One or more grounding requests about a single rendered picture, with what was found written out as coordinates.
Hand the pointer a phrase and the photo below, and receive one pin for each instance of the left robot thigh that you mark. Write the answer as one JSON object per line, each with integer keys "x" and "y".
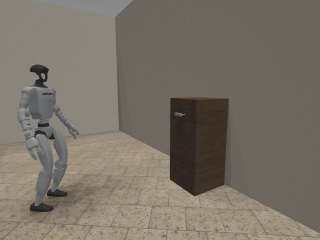
{"x": 60, "y": 147}

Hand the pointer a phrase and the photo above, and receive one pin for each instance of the robot left upper arm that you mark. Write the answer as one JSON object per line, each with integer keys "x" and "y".
{"x": 55, "y": 107}

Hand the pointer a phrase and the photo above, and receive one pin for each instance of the robot right hand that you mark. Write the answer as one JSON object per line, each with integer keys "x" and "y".
{"x": 33, "y": 143}

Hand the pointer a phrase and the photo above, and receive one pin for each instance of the robot right foot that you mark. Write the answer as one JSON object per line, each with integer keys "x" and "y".
{"x": 41, "y": 207}

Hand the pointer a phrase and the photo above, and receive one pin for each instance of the left robot forearm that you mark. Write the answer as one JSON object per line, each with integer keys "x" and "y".
{"x": 62, "y": 118}

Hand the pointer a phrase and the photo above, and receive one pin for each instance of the robot right upper arm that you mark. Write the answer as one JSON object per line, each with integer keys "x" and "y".
{"x": 26, "y": 94}

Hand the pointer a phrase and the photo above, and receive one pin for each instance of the cabinet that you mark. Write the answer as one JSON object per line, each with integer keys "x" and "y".
{"x": 198, "y": 152}

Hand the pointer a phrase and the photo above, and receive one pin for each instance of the handle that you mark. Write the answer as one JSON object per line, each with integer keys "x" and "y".
{"x": 178, "y": 114}

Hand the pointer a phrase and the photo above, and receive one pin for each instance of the drawer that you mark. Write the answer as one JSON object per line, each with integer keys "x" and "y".
{"x": 189, "y": 117}

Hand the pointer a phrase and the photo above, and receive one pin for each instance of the robot left hand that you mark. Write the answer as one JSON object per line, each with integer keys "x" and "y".
{"x": 72, "y": 129}

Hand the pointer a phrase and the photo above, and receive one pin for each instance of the right robot forearm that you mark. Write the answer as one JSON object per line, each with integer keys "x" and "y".
{"x": 25, "y": 123}

